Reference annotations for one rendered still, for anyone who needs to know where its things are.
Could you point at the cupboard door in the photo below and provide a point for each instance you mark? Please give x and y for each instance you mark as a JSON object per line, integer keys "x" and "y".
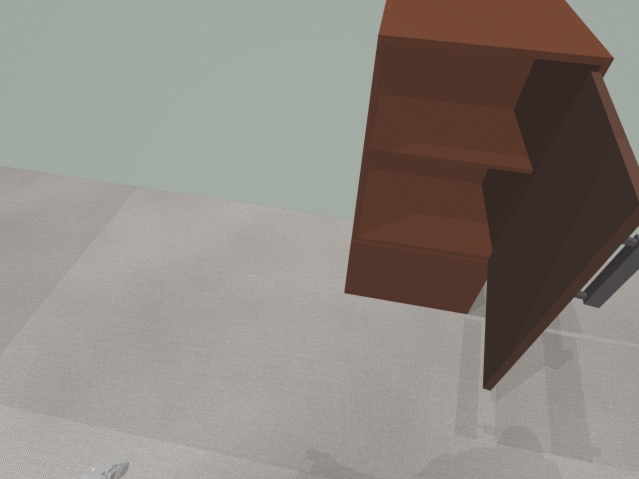
{"x": 580, "y": 207}

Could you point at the handle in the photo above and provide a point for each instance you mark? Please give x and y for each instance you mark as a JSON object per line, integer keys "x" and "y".
{"x": 613, "y": 276}

